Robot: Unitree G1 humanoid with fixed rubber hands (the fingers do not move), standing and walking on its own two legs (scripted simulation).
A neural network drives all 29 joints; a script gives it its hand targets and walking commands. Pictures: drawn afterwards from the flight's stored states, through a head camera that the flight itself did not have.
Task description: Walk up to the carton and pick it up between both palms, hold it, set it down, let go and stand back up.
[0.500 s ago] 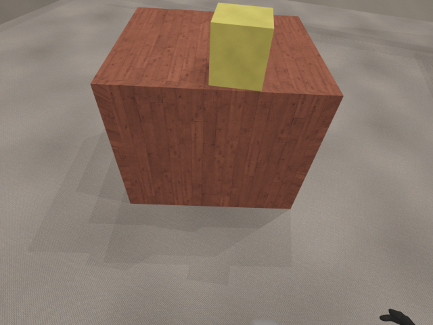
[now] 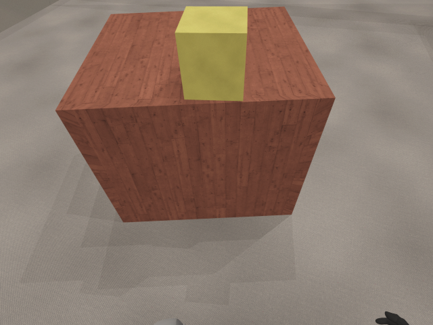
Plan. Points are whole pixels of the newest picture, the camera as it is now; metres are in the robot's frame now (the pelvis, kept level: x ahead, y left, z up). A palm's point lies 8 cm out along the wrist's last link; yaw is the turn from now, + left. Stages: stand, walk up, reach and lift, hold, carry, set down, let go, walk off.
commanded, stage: walk up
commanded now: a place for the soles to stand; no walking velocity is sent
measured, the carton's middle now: (214, 54) +0.85 +0.00 +0.07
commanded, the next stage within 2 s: none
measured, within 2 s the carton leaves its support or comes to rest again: neither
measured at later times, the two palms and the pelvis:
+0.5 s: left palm out of the picture +0.12 +0.33 -0.11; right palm (397, 318) +0.14 -0.31 -0.07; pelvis +0.06 +0.02 -0.01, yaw +0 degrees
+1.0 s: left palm out of the picture +0.15 +0.32 -0.10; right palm (391, 305) +0.17 -0.32 -0.08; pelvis +0.07 +0.01 -0.01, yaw +1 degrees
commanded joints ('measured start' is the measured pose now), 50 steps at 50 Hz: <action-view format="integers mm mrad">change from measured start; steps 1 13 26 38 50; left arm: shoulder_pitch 41 5 82 -118 -164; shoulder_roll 264 198 144 138 163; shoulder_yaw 118 76 71 42 44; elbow -38 -18 28 8 33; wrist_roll -5 -3 8 0 5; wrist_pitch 1 58 16 49 27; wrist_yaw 1 16 41 9 8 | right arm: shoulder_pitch -2 -24 -78 -71 -123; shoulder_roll -127 -221 -149 -168 -150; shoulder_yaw -43 -68 -39 -36 -26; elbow -36 -26 -44 36 43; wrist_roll -10 -29 -17 -26 -25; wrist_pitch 3 -22 9 1 -4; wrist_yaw -7 -62 -43 -52 -47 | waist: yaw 41 -22 20 -21 -11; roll -146 93 148 7 24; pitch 53 139 -50 9 -29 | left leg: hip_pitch -111 154 87 243 191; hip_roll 11 270 129 99 80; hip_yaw -49 -405 -78 -208 -128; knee -160 -729 -365 -545 -501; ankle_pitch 25 -176 311 -94 61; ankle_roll -24 167 90 46 25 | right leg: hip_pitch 101 -284 113 -184 -36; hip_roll -185 -11 10 -62 -90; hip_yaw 227 124 8 153 155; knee -258 428 -23 -57 -52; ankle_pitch -220 -256 53 -249 -11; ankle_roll -169 15 -7 -28 -30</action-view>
